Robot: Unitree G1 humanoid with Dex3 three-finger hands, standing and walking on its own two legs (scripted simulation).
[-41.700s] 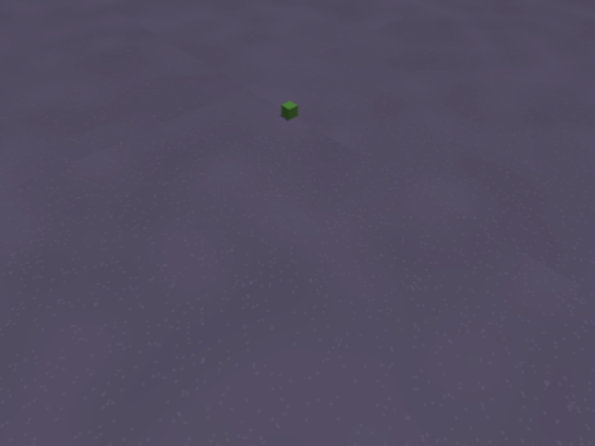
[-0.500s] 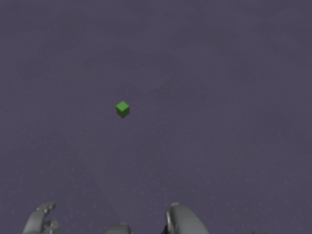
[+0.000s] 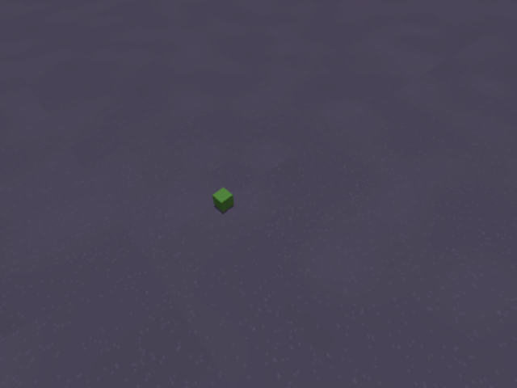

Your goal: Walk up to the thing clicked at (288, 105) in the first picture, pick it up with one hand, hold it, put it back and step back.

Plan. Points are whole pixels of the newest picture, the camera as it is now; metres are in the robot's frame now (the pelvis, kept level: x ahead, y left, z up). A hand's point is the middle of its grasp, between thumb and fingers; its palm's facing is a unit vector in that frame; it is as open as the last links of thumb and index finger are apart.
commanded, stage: step back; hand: left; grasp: from above
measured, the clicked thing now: (223, 199) +1.06 +0.21 -0.73
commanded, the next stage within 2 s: stand in 0.64 s
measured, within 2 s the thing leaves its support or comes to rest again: neither
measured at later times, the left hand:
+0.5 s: hand out of the picture +0.14 +0.24 -0.14, palm faces +0.03 -0.93 -0.37, open 7.3 cm
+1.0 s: hand out of the picture +0.14 +0.26 -0.14, palm faces +0.01 -0.95 -0.32, open 7.3 cm
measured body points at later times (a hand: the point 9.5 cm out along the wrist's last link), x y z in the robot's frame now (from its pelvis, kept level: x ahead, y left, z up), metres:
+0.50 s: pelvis +0.04 -0.02 +0.00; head +0.06 -0.03 +0.45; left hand +0.13 +0.29 -0.11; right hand +0.12 -0.33 -0.13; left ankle +0.02 +0.13 -0.70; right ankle +0.07 -0.14 -0.73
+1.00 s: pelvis +0.06 +0.01 +0.02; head +0.07 +0.01 +0.47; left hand +0.14 +0.30 -0.11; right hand +0.17 -0.29 -0.11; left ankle +0.04 +0.13 -0.73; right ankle +0.07 -0.14 -0.73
